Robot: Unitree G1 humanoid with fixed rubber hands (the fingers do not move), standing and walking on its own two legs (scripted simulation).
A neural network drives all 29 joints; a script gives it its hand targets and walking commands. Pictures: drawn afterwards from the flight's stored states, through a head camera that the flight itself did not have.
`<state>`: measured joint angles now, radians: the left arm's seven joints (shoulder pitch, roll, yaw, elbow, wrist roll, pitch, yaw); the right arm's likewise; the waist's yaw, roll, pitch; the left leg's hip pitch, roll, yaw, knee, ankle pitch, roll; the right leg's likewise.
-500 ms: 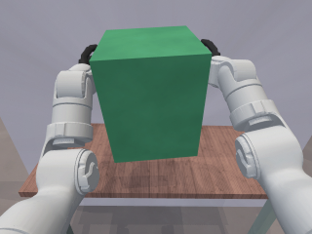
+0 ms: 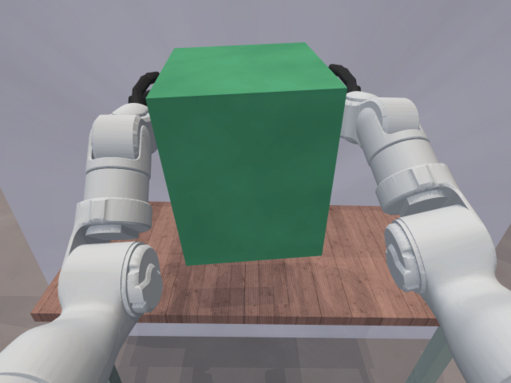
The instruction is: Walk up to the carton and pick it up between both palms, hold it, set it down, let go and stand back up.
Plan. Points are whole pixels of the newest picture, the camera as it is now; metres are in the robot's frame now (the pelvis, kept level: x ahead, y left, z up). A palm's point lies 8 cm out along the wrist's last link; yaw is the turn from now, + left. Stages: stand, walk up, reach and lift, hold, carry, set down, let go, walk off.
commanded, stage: hold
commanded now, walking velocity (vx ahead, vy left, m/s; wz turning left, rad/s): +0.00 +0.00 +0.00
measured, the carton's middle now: (247, 150) +0.36 -0.01 +0.27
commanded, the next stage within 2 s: none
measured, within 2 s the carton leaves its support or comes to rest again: neither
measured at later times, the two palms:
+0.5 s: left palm (141, 121) +0.38 +0.14 +0.31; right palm (346, 110) +0.36 -0.15 +0.33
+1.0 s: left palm (139, 115) +0.37 +0.14 +0.32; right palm (349, 109) +0.35 -0.15 +0.33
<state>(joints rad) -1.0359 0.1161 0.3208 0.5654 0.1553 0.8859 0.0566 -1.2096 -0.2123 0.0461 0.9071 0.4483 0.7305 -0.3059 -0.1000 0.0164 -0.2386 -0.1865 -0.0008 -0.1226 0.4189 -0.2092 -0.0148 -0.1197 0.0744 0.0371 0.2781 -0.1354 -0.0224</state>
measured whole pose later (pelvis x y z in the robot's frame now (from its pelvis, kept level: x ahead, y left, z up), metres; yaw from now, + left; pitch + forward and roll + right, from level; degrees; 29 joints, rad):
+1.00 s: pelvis +0.00 +0.00 +0.00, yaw +0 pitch -2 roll -2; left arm -1.05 0.12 0.33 0.57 0.17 0.89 0.05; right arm -1.20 -0.21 0.03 0.91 0.45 0.73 -0.31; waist -0.10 0.02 -0.24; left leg -0.17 0.00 -0.12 0.41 -0.21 -0.02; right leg -0.10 0.08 0.04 0.27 -0.13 -0.02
